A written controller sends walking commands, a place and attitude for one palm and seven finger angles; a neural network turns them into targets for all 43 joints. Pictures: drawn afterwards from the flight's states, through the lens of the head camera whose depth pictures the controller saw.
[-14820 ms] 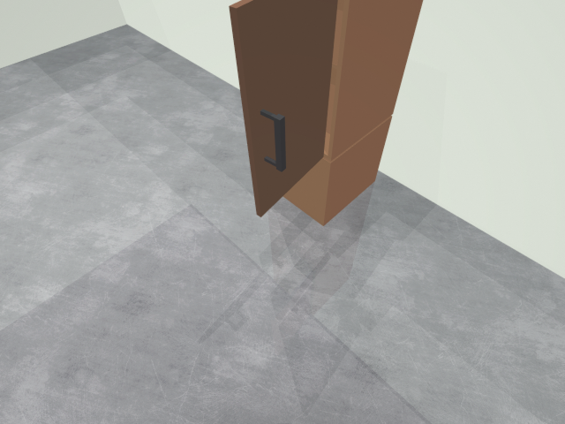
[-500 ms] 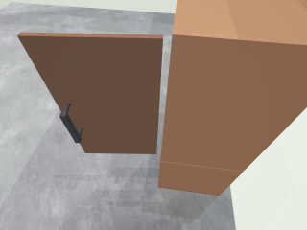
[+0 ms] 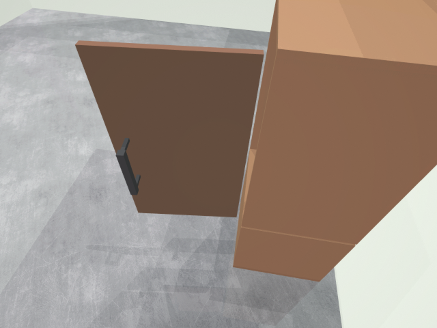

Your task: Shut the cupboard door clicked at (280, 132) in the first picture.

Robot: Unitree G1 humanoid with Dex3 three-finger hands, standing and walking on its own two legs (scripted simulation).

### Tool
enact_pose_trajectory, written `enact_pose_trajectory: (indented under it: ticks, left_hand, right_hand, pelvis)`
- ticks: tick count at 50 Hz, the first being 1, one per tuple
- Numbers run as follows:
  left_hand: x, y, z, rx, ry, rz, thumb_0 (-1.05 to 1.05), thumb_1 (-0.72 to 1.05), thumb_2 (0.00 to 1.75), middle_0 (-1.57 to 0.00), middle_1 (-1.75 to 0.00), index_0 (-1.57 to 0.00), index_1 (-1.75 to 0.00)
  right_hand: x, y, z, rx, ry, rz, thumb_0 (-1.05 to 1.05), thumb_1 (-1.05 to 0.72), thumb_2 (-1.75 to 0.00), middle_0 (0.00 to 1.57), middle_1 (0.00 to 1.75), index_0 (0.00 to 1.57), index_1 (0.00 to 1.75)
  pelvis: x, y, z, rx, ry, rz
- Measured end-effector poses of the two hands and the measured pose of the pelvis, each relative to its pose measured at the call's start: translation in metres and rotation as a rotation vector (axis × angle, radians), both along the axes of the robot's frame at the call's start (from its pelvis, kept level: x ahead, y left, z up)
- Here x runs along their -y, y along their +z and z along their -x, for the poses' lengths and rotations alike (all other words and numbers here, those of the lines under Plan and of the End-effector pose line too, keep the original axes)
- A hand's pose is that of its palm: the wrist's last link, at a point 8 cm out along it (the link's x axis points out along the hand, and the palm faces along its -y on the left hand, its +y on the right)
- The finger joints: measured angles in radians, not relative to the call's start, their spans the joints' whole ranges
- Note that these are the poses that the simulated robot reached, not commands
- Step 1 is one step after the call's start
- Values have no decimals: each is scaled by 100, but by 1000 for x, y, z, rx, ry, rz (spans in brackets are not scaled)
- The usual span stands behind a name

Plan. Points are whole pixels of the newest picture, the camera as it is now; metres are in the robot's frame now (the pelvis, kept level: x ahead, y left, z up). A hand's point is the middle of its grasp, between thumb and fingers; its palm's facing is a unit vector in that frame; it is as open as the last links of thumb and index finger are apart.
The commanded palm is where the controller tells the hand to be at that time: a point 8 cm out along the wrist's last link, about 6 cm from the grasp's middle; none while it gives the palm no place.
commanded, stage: shuffle to correct the standing spot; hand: left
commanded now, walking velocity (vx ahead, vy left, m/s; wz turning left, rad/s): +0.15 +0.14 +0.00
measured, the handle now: (130, 168) +0.49 +0.26 -0.06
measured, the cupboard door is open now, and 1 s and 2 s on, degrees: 97 97 97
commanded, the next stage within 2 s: come to a stop and stand still in 0.10 s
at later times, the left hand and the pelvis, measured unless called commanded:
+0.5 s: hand out of the picture +0.09 +0.21 -0.18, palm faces +0.03 -0.98 -0.19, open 7.3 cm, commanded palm none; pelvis +0.05 +0.03 +0.00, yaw +0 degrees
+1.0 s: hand out of the picture +0.06 +0.17 -0.16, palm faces +0.01 -0.97 -0.26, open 7.3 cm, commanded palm none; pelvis +0.02 -0.02 -0.01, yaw +0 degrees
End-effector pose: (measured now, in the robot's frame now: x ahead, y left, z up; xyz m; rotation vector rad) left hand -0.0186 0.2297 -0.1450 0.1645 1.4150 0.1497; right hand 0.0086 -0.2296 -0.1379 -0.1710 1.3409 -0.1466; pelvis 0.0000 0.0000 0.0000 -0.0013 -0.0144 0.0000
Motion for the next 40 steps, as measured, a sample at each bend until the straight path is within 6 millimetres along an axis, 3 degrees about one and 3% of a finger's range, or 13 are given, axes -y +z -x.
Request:
enact_pose_trajectory:
  ticks: [6, 12, 16, 23, 29, 34, 40]
  left_hand:
    - [3, -3, 16, -49, 33, 11, 1, 91, 89, -20, -30, -20, -30]
    - [-7, -14, 14, -87, 71, 33, 1, 91, 89, -20, -30, -20, -30]
    - [-17, -15, -9, -109, 38, 31, 1, 91, 89, -20, -30, -20, -30]
    - [-28, -4, -84, 53, 12, 14, 1, 91, 89, -20, -30, -20, -30]
    - [-27, 2, -129, 161, -13, -7, 1, 91, 89, -20, -30, -20, -30]
    - [-21, 4, -141, 198, -36, -29, 0, 91, 89, -20, -30, -20, -30]
    - [-10, 6, -127, 191, -39, -45, 1, 91, 89, -20, -30, -20, -30]
  right_hand:
    - [1, -4, 5, -56, 4, 1, 0, -91, -90, 20, 29, 20, 30]
    - [-6, -4, -13, -61, 5, 35, 0, -91, -90, 20, 29, 20, 30]
    - [-19, 1, -26, -21, -15, 55, 0, -91, -90, 20, 29, 20, 30]
    - [-47, 1, -33, -52, -17, 8, 0, -91, -90, 20, 29, 20, 30]
    - [-48, -8, -41, -48, -34, -9, 1, -92, -90, 20, 29, 21, 30]
    - [-33, -16, -48, -25, -49, -10, 1, -93, -90, 20, 29, 21, 30]
    - [-13, -10, -58, 79, -37, -1, 1, -92, -90, 20, 29, 20, 30]
  pelvis:
    - [-2, -4, -10, -7, 7, 7]
    - [-17, -11, -31, -13, 2, 12]
    - [-27, -9, -42, -7, -18, 7]
    - [-34, 1, -49, 6, 5, 20]
    - [-31, -2, -49, 15, 5, 4]
    - [-23, -7, -47, 14, -10, -5]
    - [-11, -7, -41, 18, -1, -17]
